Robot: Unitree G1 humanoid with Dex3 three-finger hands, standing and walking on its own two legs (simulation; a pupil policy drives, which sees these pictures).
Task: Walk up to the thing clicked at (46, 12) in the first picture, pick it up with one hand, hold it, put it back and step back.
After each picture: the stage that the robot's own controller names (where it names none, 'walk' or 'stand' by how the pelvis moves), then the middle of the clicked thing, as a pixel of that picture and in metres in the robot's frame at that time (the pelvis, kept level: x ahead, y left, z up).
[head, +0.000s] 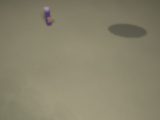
stand; (47, 16) +1.83 +0.49 -0.65
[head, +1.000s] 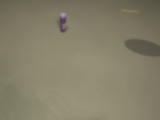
walk; (63, 23) +1.70 +0.21 -0.63
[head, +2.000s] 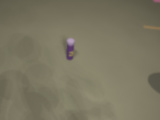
walk; (70, 49) +1.09 +0.08 -0.64
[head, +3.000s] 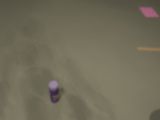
walk; (54, 92) +0.67 +0.18 -0.65
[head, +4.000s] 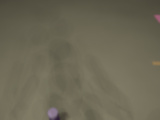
stand; (55, 119) +0.48 +0.22 -0.63
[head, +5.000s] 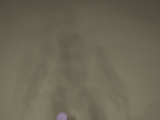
stand; out of the picture +0.43 +0.16 -0.65
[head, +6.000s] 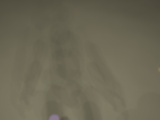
stand; out of the picture +0.41 +0.19 -0.65
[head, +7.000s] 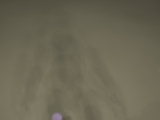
stand; out of the picture +0.44 +0.18 -0.66
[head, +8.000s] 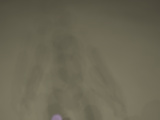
stand; out of the picture +0.43 +0.18 -0.66
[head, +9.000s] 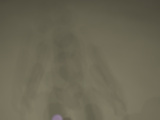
go down; out of the picture +0.42 +0.18 -0.66
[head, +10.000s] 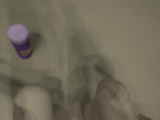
go down; (22, 44) +0.51 +0.20 -0.28
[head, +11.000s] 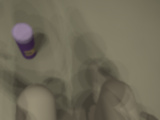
approach; (26, 44) +0.51 +0.20 -0.26
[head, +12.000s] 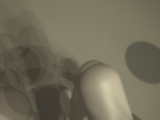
close in; out of the picture +0.50 +0.25 -0.17
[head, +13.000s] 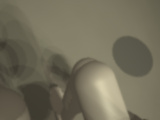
close; out of the picture +0.49 +0.26 -0.17
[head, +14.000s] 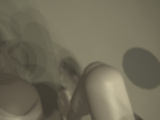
lift; out of the picture +0.42 +0.23 -0.17
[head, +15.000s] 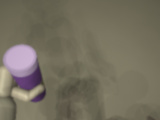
lift; (30, 79) +0.34 +0.17 +0.03
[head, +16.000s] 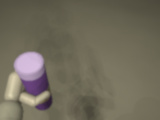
hold; (37, 86) +0.32 +0.16 +0.06
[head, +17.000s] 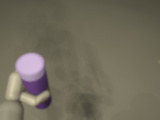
hold; (37, 85) +0.32 +0.16 +0.04
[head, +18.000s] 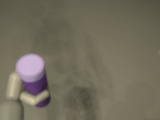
crouch; (37, 85) +0.33 +0.16 +0.01
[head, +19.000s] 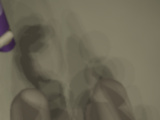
crouch; out of the picture +0.50 +0.21 -0.04
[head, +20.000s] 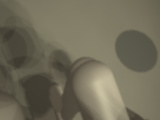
lower; out of the picture +0.49 +0.26 -0.18
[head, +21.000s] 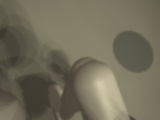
lower; out of the picture +0.49 +0.27 -0.18
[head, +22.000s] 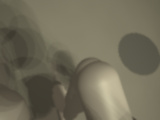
lower; out of the picture +0.48 +0.26 -0.18
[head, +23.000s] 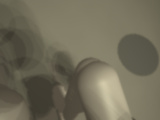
lower; out of the picture +0.48 +0.26 -0.18
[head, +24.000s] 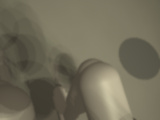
loosen; out of the picture +0.47 +0.23 -0.18
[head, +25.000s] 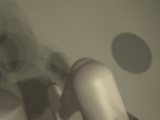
withdraw; out of the picture +0.48 +0.25 -0.19
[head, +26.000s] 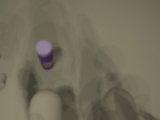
walk; (46, 57) +0.50 +0.17 -0.32
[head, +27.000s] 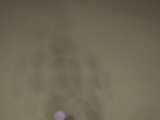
stand; out of the picture +0.43 +0.14 -0.59
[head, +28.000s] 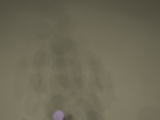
stand; out of the picture +0.44 +0.15 -0.60
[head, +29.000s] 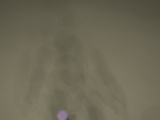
stand; out of the picture +0.44 +0.15 -0.63
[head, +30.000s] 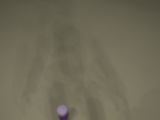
walk; (63, 116) +0.44 +0.15 -0.65
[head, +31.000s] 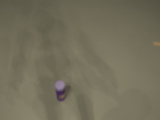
walk; (60, 91) +0.55 +0.15 -0.64
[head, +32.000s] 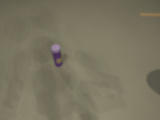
walk; (57, 56) +0.84 +0.25 -0.62
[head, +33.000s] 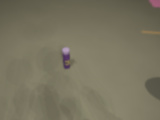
stand; (66, 58) +1.07 +0.18 -0.64
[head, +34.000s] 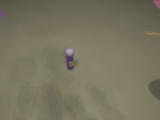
stand; (70, 60) +1.07 +0.15 -0.66
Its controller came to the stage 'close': yes
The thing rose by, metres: 0.69
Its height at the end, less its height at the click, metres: +0.00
